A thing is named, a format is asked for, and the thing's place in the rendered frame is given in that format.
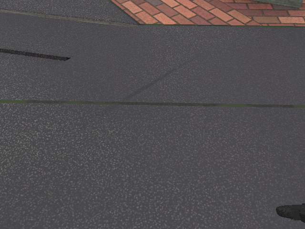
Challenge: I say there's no robot right hand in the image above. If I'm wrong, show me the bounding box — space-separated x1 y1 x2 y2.
275 203 305 223

